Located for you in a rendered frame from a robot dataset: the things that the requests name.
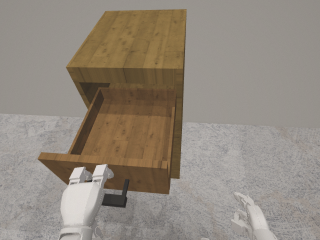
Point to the handle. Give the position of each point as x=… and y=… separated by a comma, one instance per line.
x=115, y=200

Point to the left robot forearm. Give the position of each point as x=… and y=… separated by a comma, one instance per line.
x=76, y=232

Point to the right robot forearm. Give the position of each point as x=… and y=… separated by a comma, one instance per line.
x=263, y=234

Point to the drawer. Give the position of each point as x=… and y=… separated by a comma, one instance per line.
x=129, y=129

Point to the robot right hand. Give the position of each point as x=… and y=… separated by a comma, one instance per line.
x=244, y=223

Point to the robot left hand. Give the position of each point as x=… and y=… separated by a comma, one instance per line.
x=81, y=201

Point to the cabinet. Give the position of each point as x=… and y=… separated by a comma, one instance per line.
x=143, y=49

